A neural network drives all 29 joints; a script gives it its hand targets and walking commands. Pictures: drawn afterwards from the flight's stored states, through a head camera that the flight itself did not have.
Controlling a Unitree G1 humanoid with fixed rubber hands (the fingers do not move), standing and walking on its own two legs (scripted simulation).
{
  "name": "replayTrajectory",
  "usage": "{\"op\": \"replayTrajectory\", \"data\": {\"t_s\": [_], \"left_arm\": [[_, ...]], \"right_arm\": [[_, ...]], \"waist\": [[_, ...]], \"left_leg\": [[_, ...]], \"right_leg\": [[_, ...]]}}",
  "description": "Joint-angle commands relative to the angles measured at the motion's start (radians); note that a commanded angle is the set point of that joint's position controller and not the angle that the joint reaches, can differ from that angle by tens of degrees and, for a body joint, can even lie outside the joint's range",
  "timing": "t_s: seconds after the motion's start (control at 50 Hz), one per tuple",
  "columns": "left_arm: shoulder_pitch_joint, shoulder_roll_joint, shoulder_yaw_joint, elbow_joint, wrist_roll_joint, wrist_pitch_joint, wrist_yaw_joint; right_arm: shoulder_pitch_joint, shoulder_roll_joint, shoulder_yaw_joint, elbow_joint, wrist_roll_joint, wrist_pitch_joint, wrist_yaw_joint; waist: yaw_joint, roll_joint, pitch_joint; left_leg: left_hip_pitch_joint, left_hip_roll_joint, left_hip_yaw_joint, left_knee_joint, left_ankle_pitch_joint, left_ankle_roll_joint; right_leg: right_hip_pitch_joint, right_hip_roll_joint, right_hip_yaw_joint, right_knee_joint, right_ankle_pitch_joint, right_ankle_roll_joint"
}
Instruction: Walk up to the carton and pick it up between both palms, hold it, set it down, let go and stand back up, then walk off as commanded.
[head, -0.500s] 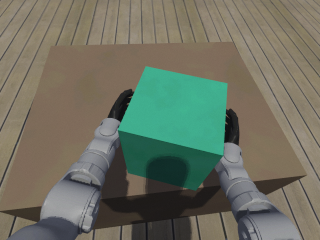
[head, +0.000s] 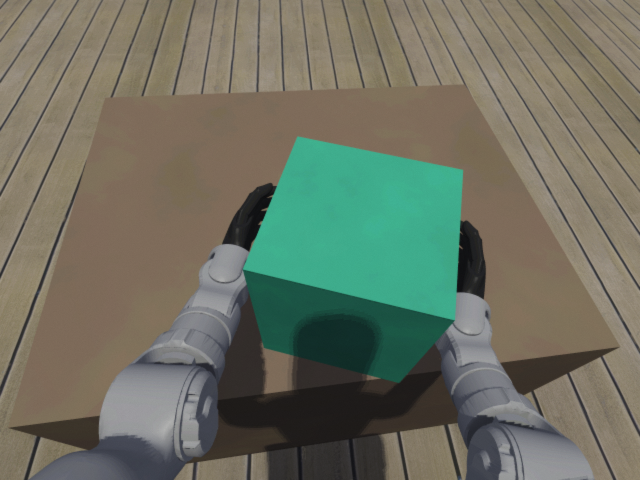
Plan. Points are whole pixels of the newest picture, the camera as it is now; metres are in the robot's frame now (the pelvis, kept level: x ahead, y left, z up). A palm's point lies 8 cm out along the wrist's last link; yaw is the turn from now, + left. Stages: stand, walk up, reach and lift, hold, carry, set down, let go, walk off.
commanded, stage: reach and lift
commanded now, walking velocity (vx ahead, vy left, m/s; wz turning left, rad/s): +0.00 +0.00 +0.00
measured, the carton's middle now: (352, 269) +0.40 -0.05 +0.00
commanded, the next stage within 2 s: none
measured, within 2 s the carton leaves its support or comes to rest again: leaves its support in 1.14 s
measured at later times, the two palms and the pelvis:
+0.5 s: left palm (243, 240) +0.43 +0.10 +0.03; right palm (465, 287) +0.36 -0.20 +0.02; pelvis +0.00 +0.01 +0.00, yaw +0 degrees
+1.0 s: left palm (242, 241) +0.43 +0.10 +0.03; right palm (465, 288) +0.35 -0.19 +0.02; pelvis +0.00 +0.01 +0.00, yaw +0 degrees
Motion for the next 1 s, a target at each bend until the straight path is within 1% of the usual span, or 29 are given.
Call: {"op": "replayTrajectory", "data": {"t_s": [0.0,0.02,0.06,0.08,0.14,0.18,0.2,0.22,0.24,0.32,0.4,0.46,0.52,0.54,0.56,0.58,0.6,0.62,0.64,0.68,0.7,0.72,0.74,0.76,0.78,0.82,0.9,0.94,0.98], "left_arm": [[-0.51,-0.621,-0.149,0.111,0.115,-0.087,-0.153],[-0.517,-0.628,-0.146,0.124,0.118,-0.089,-0.151],[-0.534,-0.624,-0.149,0.132,0.11,-0.089,-0.144],[-0.551,-0.625,-0.148,0.132,0.11,-0.092,-0.14],[-0.54,-0.643,-0.158,0.144,0.115,-0.097,-0.126],[-0.539,-0.649,-0.165,0.141,0.113,-0.096,-0.123],[-0.529,-0.646,-0.165,0.134,0.11,-0.1,-0.119],[-0.522,-0.644,-0.169,0.132,0.109,-0.099,-0.116],[-0.513,-0.651,-0.169,0.145,0.114,-0.097,-0.115],[-0.515,-0.657,-0.19,0.124,0.1,-0.11,-0.109],[-0.499,-0.664,-0.194,0.128,0.102,-0.117,-0.104],[-0.495,-0.657,-0.192,0.144,0.098,-0.118,-0.106],[-0.486,-0.678,-0.198,0.149,0.09,-0.122,-0.103],[-0.482,-0.675,-0.191,0.154,0.092,-0.125,-0.102],[-0.471,-0.674,-0.199,0.149,0.091,-0.125,-0.103],[-0.491,-0.678,-0.205,0.145,0.088,-0.127,-0.103],[-0.482,-0.677,-0.2,0.152,0.088,-0.127,-0.102],[-0.498,-0.678,-0.206,0.148,0.083,-0.129,-0.103],[-0.471,-0.68,-0.203,0.145,0.088,-0.13,-0.1],[-0.488,-0.694,-0.217,0.15,0.089,-0.129,-0.102],[-0.478,-0.695,-0.212,0.149,0.086,-0.129,-0.1],[-0.491,-0.695,-0.216,0.154,0.084,-0.13,-0.101],[-0.482,-0.694,-0.212,0.145,0.085,-0.135,-0.098],[-0.474,-0.696,-0.212,0.161,0.09,-0.13,-0.098],[-0.481,-0.703,-0.215,0.15,0.094,-0.133,-0.097],[-0.483,-0.706,-0.228,0.127,0.083,-0.141,-0.095],[-0.511,-0.722,-0.252,0.112,0.065,-0.162,-0.084],[-0.491,-0.739,-0.263,0.102,0.07,-0.172,-0.078],[-0.51,-0.737,-0.284,0.077,0.054,-0.185,-0.073]], "right_arm": [[-0.526,0.66,0.175,0.034,-0.182,-0.094,0.174],[-0.541,0.656,0.169,0.037,-0.177,-0.089,0.181],[-0.539,0.643,0.143,0.06,-0.181,-0.082,0.188],[-0.55,0.645,0.132,0.063,-0.181,-0.083,0.189],[-0.569,0.633,0.125,0.052,-0.181,-0.09,0.194],[-0.566,0.62,0.113,0.06,-0.176,-0.093,0.195],[-0.559,0.631,0.12,0.057,-0.172,-0.096,0.198],[-0.567,0.629,0.118,0.052,-0.166,-0.095,0.2],[-0.564,0.625,0.126,0.048,-0.168,-0.097,0.2],[-0.565,0.625,0.146,0.034,-0.166,-0.106,0.199],[-0.545,0.636,0.17,0.036,-0.167,-0.113,0.196],[-0.543,0.642,0.18,0.039,-0.156,-0.111,0.192],[-0.556,0.648,0.193,0.026,-0.151,-0.115,0.189],[-0.539,0.652,0.201,0.023,-0.155,-0.115,0.187],[-0.535,0.651,0.208,0.028,-0.15,-0.114,0.189],[-0.54,0.652,0.199,0.031,-0.159,-0.115,0.189],[-0.533,0.655,0.203,0.036,-0.151,-0.114,0.189],[-0.546,0.65,0.209,0.031,-0.151,-0.114,0.187],[-0.528,0.653,0.208,0.039,-0.145,-0.112,0.187],[-0.539,0.656,0.199,0.036,-0.153,-0.116,0.183],[-0.548,0.657,0.212,0.03,-0.148,-0.115,0.184],[-0.542,0.66,0.21,0.044,-0.149,-0.116,0.185],[-0.543,0.668,0.214,0.028,-0.145,-0.117,0.186],[-0.538,0.664,0.218,0.03,-0.142,-0.115,0.185],[-0.556,0.659,0.221,0.015,-0.139,-0.122,0.187],[-0.54,0.664,0.229,0.028,-0.142,-0.127,0.183],[-0.572,0.664,0.239,0.008,-0.151,-0.148,0.185],[-0.56,0.673,0.255,0.013,-0.141,-0.161,0.184],[-0.567,0.671,0.275,0.01,-0.137,-0.173,0.182]], "waist": [[-0.088,0.006,-0.579],[-0.082,0.009,-0.561],[-0.092,0.013,-0.548],[-0.088,0.014,-0.541],[-0.074,0.052,-0.55],[-0.081,0.071,-0.54],[-0.07,0.079,-0.551],[-0.07,0.094,-0.558],[-0.058,0.09,-0.553],[-0.069,0.077,-0.578],[-0.068,0.06,-0.603],[-0.072,0.043,-0.603],[-0.064,0.041,-0.619],[-0.064,0.022,-0.613],[-0.059,0.028,-0.606],[-0.073,0.032,-0.614],[-0.061,0.037,-0.612],[-0.071,0.032,-0.617],[-0.063,0.031,-0.603],[-0.068,0.04,-0.619],[-0.058,0.036,-0.623],[-0.065,0.035,-0.627],[-0.053,0.037,-0.623],[-0.058,0.035,-0.612],[-0.044,0.051,-0.631],[-0.057,0.045,-0.634],[-0.059,0.053,-0.697],[-0.052,0.07,-0.701],[-0.052,0.06,-0.717]], "left_leg": [[0.599,-0.012,-0.034,-0.034,0.414,-0.117],[0.599,-0.007,-0.036,-0.045,0.383,-0.12],[0.598,0.002,-0.043,-0.052,0.345,-0.127],[0.599,0.008,-0.054,-0.058,0.328,-0.129],[0.608,0.012,-0.061,-0.064,0.336,-0.143],[0.624,0.015,-0.063,-0.065,0.35,-0.149],[0.624,0.019,-0.069,-0.063,0.368,-0.152],[0.639,0.018,-0.067,-0.062,0.376,-0.154],[0.633,0.018,-0.068,-0.059,0.396,-0.156],[0.635,0.016,-0.069,-0.05,0.449,-0.157],[0.641,0.013,-0.066,-0.035,0.509,-0.153],[0.627,0.011,-0.068,-0.037,0.495,-0.148],[0.615,0.008,-0.071,-0.033,0.494,-0.146],[0.609,0.009,-0.068,-0.032,0.491,-0.145],[0.611,0.01,-0.071,-0.033,0.49,-0.144],[0.616,0.011,-0.077,-0.035,0.488,-0.146],[0.616,0.014,-0.077,-0.029,0.495,-0.147],[0.612,0.008,-0.075,-0.03,0.485,-0.144],[0.608,0.011,-0.074,-0.036,0.477,-0.144],[0.614,0.011,-0.074,-0.032,0.479,-0.151],[0.609,0.009,-0.075,-0.031,0.489,-0.146],[0.608,0.012,-0.079,-0.026,0.48,-0.149],[0.601,0.012,-0.074,-0.03,0.476,-0.148],[0.598,0.011,-0.071,-0.031,0.477,-0.146],[0.608,0.013,-0.076,-0.034,0.492,-0.151],[0.628,0.014,-0.076,-0.031,0.522,-0.151],[0.638,0.025,-0.096,-0.018,0.55,-0.162],[0.659,0.021,-0.085,-0.015,0.593,-0.167],[0.669,0.018,-0.084,-0.01,0.617,-0.169]], "right_leg": [[0.087,0.076,-0.127,-0.057,0.339,-0.073],[0.069,0.076,-0.133,-0.061,0.295,-0.077],[0.05,0.076,-0.135,-0.057,0.269,-0.077],[0.04,0.075,-0.132,-0.058,0.253,-0.078],[0.035,0.076,-0.133,-0.06,0.255,-0.085],[0.026,0.079,-0.139,-0.063,0.266,-0.09],[0.028,0.077,-0.135,-0.057,0.275,-0.092],[0.028,0.081,-0.138,-0.065,0.277,-0.094],[0.034,0.079,-0.135,-0.065,0.281,-0.097],[0.053,0.081,-0.138,-0.064,0.318,-0.096],[0.06,0.084,-0.14,-0.065,0.355,-0.094],[0.072,0.085,-0.137,-0.065,0.36,-0.092],[0.066,0.083,-0.136,-0.061,0.36,-0.093],[0.073,0.082,-0.135,-0.056,0.366,-0.087],[0.073,0.081,-0.135,-0.058,0.365,-0.091],[0.073,0.084,-0.137,-0.059,0.363,-0.09],[0.062,0.085,-0.134,-0.057,0.363,-0.093],[0.058,0.083,-0.136,-0.06,0.359,-0.09],[0.059,0.083,-0.137,-0.058,0.353,-0.092],[0.062,0.084,-0.136,-0.062,0.357,-0.093],[0.065,0.081,-0.136,-0.057,0.363,-0.091],[0.054,0.082,-0.132,-0.059,0.362,-0.095],[0.057,0.081,-0.134,-0.057,0.354,-0.095],[0.063,0.081,-0.133,-0.062,0.359,-0.095],[0.061,0.083,-0.129,-0.062,0.361,-0.095],[0.055,0.088,-0.135,-0.066,0.378,-0.095],[0.044,0.092,-0.131,-0.06,0.394,-0.095],[0.048,0.095,-0.136,-0.069,0.417,-0.1],[0.045,0.1,-0.137,-0.069,0.434,-0.1]]}}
